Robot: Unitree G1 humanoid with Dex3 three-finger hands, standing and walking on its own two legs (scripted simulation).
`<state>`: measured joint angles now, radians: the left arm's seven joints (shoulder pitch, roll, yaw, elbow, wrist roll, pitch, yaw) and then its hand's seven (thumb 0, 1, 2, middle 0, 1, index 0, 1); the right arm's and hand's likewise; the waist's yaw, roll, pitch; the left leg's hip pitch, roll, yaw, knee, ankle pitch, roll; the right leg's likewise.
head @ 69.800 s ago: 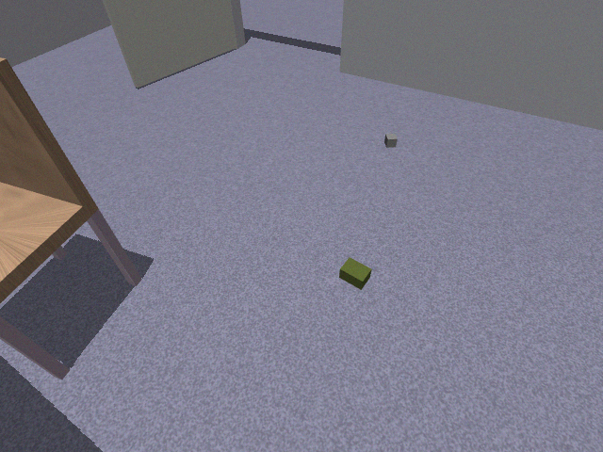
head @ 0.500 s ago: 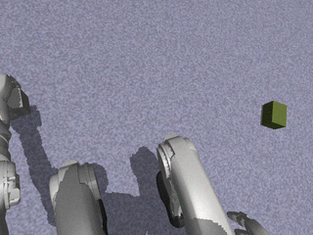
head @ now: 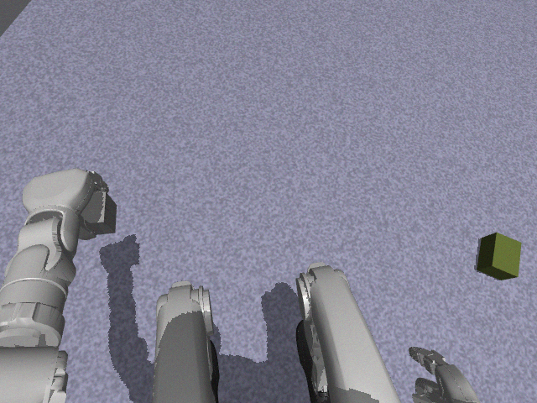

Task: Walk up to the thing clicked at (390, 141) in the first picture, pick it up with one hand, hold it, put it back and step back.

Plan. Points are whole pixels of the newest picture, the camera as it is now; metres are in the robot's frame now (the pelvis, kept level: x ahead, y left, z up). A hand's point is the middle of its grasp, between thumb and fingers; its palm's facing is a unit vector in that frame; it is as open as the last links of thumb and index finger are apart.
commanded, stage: lift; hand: left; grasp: from above
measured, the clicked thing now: (93, 214) +0.45 +0.27 -0.14
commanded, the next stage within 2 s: hold in 1.00 s
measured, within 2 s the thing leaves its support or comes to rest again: neither
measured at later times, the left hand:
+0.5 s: hand (12, 203) +0.37 +0.25 +0.11, palm faces -0.45 -0.14 -0.88, open 8.0 cm
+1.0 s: hand out of the picture +0.38 +0.23 +0.20, palm faces -0.43 -0.14 -0.89, open 8.0 cm
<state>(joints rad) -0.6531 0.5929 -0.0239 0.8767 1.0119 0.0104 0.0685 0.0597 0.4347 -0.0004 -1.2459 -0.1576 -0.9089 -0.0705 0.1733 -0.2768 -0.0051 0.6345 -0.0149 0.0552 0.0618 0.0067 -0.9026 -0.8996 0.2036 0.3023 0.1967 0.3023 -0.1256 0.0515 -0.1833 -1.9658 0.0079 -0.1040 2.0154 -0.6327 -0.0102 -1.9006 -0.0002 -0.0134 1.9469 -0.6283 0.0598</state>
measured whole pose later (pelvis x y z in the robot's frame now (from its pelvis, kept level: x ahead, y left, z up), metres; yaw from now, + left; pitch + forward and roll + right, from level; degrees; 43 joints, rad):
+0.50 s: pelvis +0.03 -0.01 +0.18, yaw +2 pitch +19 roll -2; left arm -0.40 0.45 -0.13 0.76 0.94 0.10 0.05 0.06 0.44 0.00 -1.25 -0.16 -0.90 -0.09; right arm 0.22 -0.25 -0.02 0.69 0.03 0.02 -0.04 0.01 -0.89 -0.90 0.20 0.30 0.20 0.30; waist -0.08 0.05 -0.15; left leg -1.19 0.04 -0.05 1.37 -0.52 -0.02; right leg -1.16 0.00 0.00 1.33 -0.51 0.03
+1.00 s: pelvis +0.07 -0.01 +0.28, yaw +2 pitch +10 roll -1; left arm -0.37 0.36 -0.18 0.87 0.95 0.12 0.13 0.07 0.43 0.01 -1.22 -0.20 -0.91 -0.12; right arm 0.26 -0.24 -0.04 0.75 0.03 -0.02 -0.04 0.01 -0.89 -0.90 0.20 0.30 0.20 0.30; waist -0.06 0.03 -0.09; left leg -0.68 0.04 -0.01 0.89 -0.39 -0.02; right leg -0.66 0.00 0.03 0.86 -0.37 0.03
